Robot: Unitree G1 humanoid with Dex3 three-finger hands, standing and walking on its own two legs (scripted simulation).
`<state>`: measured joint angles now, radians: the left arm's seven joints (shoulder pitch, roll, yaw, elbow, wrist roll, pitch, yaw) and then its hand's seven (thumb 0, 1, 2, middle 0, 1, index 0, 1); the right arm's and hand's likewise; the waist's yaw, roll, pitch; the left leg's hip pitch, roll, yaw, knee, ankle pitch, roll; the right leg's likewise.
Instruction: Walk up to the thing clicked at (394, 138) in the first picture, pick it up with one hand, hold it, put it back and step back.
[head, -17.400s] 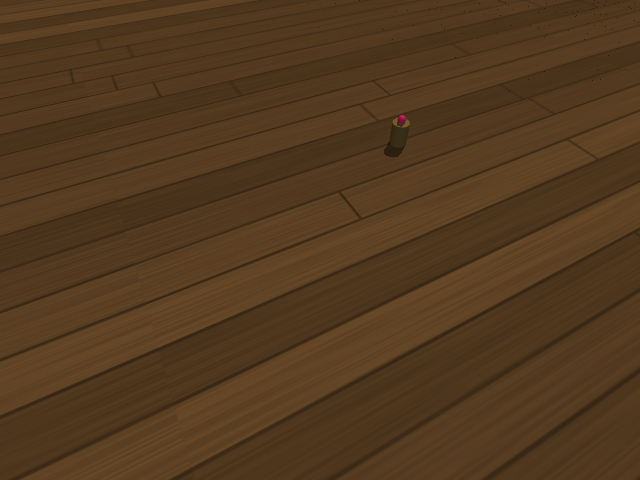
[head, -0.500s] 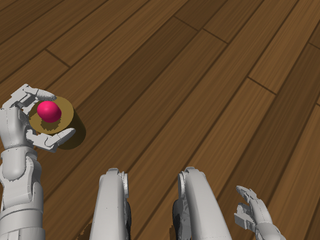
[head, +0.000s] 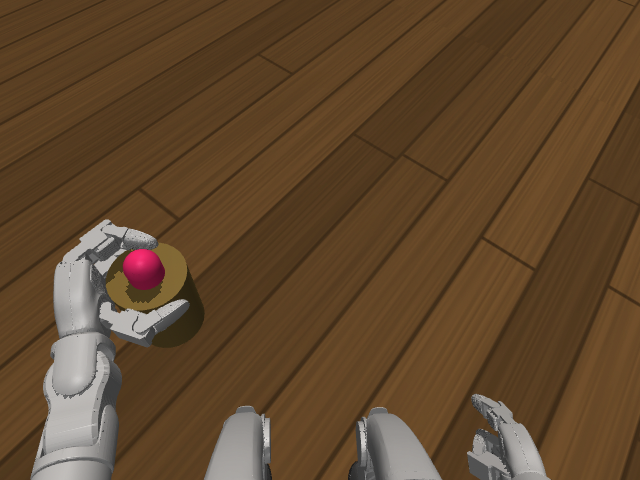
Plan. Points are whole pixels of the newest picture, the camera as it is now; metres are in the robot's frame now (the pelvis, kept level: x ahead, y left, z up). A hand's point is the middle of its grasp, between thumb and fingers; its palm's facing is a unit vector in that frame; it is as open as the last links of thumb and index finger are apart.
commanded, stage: lift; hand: left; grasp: from the side
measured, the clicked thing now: (157, 291) +0.35 +0.20 -0.01
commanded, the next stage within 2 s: hold in 0.90 s
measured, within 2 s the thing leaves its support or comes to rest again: neither
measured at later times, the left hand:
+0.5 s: hand (144, 253) +0.35 +0.18 +0.09, palm faces +0.21 -0.98 -0.03, open 9.9 cm
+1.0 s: hand (155, 232) +0.36 +0.17 +0.11, palm faces +0.22 -0.98 -0.02, open 9.9 cm
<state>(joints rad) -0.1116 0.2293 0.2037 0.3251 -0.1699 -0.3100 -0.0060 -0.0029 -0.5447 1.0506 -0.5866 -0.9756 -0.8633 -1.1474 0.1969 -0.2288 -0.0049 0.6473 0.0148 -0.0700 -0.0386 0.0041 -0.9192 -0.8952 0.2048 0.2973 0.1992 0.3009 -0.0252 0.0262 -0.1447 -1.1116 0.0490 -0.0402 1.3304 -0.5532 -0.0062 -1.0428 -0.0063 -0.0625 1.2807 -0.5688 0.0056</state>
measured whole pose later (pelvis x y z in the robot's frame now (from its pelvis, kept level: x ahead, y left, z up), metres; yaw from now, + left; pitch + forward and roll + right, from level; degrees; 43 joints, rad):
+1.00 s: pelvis +0.03 -0.02 +0.07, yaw +1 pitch +10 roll -1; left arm -0.10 0.16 0.15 0.40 -0.15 -0.35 0.05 0.00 -0.53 1.03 -0.58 -0.97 -0.86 -1.15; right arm 0.22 -0.22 -0.01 0.69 -0.02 -0.03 -0.04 0.01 -0.92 -0.90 0.20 0.30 0.20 0.30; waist -0.02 0.02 -0.07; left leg -0.67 0.05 -0.01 0.93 -0.44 -0.02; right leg -0.62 0.00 -0.05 0.91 -0.46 -0.01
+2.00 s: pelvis +0.02 +0.00 +0.09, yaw +1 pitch +5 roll -1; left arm -0.10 0.16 0.14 0.41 -0.13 -0.34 0.06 0.00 -0.50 0.99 -0.59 -0.95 -0.85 -1.14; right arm 0.23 -0.21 -0.01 0.70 -0.01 -0.03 -0.02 0.01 -0.93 -0.90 0.20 0.30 0.20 0.30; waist -0.01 0.02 -0.03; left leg -0.54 0.04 0.00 0.83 -0.39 -0.01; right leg -0.49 -0.01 -0.04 0.80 -0.40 0.01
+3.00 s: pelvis +0.01 -0.01 +0.09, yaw +1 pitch +5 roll -1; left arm -0.11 0.16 0.14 0.42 -0.13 -0.36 0.06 0.00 -0.50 0.99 -0.58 -0.97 -0.85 -1.15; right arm 0.22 -0.21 -0.01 0.68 -0.01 -0.04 -0.02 0.01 -0.94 -0.91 0.20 0.30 0.20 0.30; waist -0.01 0.01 -0.02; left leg -0.53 0.04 0.00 0.82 -0.37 -0.01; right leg -0.49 -0.01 -0.04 0.79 -0.39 0.00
